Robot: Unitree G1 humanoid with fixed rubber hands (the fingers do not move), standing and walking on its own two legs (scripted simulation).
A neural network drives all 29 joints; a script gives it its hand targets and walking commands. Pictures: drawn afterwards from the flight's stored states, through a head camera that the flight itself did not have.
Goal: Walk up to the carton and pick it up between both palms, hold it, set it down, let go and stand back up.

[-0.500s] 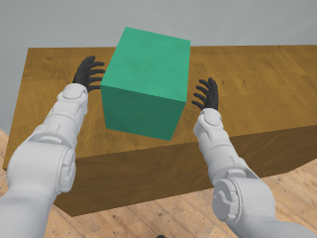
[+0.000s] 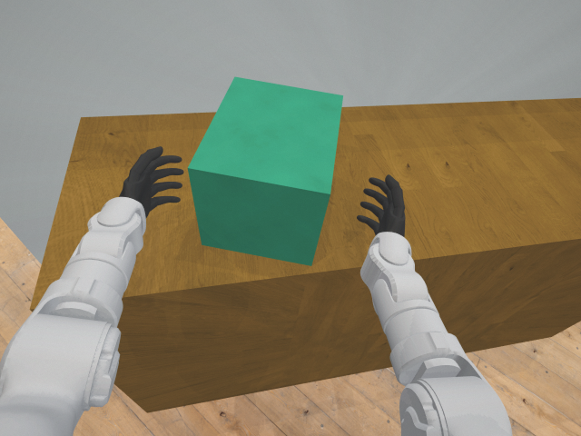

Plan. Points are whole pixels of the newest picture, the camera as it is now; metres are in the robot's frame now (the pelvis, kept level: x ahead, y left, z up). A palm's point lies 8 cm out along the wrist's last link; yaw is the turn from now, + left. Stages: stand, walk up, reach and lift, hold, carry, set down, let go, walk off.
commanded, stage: set down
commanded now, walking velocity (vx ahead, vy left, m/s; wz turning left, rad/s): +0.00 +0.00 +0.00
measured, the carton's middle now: (272, 170) +0.53 -0.05 +0.06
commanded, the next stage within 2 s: none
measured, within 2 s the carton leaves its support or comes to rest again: neither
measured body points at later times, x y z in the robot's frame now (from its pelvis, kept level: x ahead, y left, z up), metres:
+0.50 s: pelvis +0.02 +0.00 +0.01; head +0.05 +0.02 +0.45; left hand +0.41 +0.20 +0.06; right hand +0.33 -0.17 +0.06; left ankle +0.02 +0.10 -0.73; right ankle +0.05 -0.14 -0.73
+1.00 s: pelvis +0.01 +0.01 +0.01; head +0.01 +0.03 +0.46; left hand +0.33 +0.22 +0.07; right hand +0.27 -0.17 +0.07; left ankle +0.02 +0.10 -0.73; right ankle +0.05 -0.14 -0.73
